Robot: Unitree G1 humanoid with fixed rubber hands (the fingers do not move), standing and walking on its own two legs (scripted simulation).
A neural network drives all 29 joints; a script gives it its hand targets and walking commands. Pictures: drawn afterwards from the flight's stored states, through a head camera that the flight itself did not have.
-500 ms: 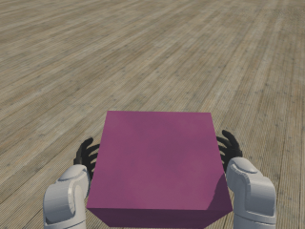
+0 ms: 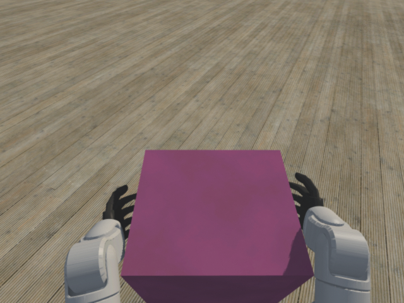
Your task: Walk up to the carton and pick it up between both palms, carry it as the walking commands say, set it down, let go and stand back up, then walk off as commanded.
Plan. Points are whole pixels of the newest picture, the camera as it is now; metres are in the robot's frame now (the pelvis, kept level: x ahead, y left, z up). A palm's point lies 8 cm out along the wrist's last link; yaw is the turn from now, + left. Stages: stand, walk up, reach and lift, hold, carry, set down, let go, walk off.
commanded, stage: carry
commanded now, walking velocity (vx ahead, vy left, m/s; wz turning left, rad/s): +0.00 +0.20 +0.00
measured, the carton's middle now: (212, 230) +0.27 -0.01 +0.04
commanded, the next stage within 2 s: none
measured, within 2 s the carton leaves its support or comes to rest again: neither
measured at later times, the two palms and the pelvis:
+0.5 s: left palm (4, 279) +0.18 +0.32 +0.07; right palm (223, 257) +0.19 -0.02 +0.09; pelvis -0.07 +0.14 +0.00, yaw +0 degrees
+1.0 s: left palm out of the picture +0.13 +0.49 +0.06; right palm out of the picture +0.13 +0.14 +0.08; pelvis -0.12 +0.31 +0.00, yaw -2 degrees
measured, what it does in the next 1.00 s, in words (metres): steps to the left: right foot, then right foot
